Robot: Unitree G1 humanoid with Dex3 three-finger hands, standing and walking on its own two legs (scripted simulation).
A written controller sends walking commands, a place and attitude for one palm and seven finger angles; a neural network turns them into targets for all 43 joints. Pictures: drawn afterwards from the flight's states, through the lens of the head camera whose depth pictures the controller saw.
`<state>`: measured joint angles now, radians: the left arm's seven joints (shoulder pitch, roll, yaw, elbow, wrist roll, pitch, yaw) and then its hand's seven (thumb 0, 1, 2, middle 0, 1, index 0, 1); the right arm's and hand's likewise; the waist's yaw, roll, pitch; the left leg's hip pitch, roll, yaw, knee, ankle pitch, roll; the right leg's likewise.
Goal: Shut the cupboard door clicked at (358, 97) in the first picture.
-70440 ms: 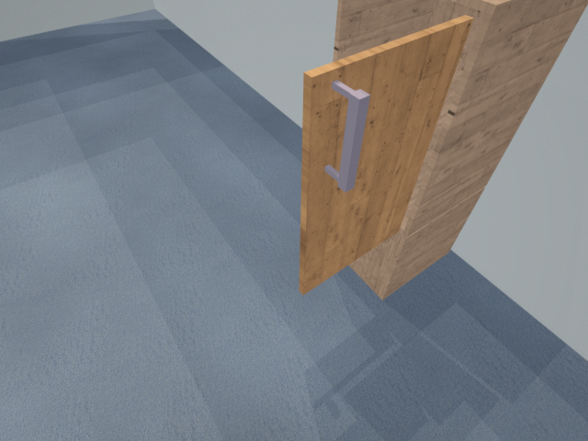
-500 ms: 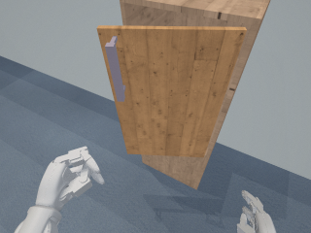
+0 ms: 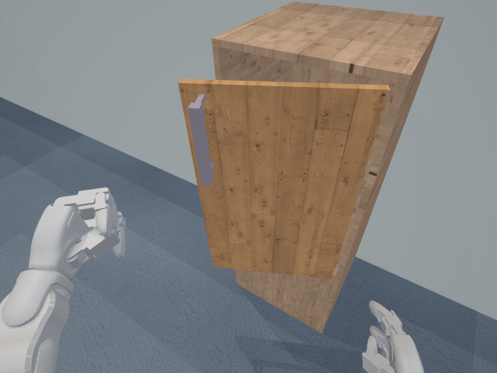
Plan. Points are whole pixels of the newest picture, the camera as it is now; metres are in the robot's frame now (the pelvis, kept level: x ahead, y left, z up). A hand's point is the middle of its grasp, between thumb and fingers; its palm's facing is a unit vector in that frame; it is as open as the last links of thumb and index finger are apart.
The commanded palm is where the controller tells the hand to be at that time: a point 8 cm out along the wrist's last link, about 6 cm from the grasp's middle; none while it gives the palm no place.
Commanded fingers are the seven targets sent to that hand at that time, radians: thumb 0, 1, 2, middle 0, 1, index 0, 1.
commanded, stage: raise the hand and make a fist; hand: left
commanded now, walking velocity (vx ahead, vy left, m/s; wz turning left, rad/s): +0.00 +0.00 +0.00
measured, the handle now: (204, 141) +0.48 +0.15 +0.15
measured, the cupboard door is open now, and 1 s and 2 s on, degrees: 25 25 25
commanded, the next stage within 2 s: bring the fist close to the handle in 0.32 s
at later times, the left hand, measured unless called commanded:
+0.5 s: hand (128, 258) +0.22 +0.19 +0.14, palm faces -0.01 -1.00 -0.05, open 3.1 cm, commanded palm +0.21 +0.24 +0.16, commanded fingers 0.00 0.90 0.90 -1.30 -1.50 -1.30 -1.50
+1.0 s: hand (170, 195) +0.32 +0.16 +0.17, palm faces +0.04 -1.00 -0.03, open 3.1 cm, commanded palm +0.29 +0.20 +0.16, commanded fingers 0.00 0.90 0.90 -1.30 -1.50 -1.30 -1.50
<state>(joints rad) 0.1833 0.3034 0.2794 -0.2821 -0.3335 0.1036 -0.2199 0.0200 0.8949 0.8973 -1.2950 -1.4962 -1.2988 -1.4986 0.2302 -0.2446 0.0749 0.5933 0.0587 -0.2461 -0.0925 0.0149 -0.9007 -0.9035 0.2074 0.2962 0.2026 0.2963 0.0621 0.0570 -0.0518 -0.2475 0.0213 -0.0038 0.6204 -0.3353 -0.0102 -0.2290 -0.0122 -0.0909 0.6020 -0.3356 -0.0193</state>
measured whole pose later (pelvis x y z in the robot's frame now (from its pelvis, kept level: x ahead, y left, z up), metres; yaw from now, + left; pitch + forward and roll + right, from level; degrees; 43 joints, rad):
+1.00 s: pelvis +0.00 +0.00 +0.01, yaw -2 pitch -3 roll +0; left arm -0.12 0.21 0.15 -0.04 -0.21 0.16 -0.06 0.02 0.90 0.90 -1.30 -1.50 -1.30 -1.50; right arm 0.21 -0.23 0.06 0.64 0.04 -0.16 -0.07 0.01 -0.90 -0.90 0.21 0.30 0.20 0.30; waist 0.03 0.04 -0.01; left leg -0.19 0.02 0.03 0.53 -0.29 0.00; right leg -0.19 -0.01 -0.06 0.53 -0.30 -0.01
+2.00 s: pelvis -0.01 +0.00 +0.01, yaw -2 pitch -2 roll +0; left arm -0.45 0.18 0.11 0.38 -0.17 0.12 -0.01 0.02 0.90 0.90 -1.30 -1.50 -1.30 -1.50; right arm 0.22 -0.25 0.04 0.65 0.05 -0.06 -0.08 0.01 -0.90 -0.90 0.21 0.30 0.20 0.30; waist 0.00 0.05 -0.02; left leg -0.22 0.03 0.03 0.52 -0.27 -0.01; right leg -0.22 0.00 -0.05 0.52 -0.27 -0.02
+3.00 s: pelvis -0.01 +0.01 -0.01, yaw -2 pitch +10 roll +0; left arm -1.11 0.37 0.17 1.22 -0.15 -0.18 -0.28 0.02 0.90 0.90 -1.30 -1.50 -1.30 -1.50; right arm 0.36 -0.30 0.02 0.74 0.02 -0.13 -0.06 0.01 -0.90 -0.90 0.21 0.30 0.20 0.30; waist -0.16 0.04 -0.02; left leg -0.52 0.02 0.03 0.66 -0.31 0.01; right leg -0.52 -0.02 -0.05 0.64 -0.30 -0.01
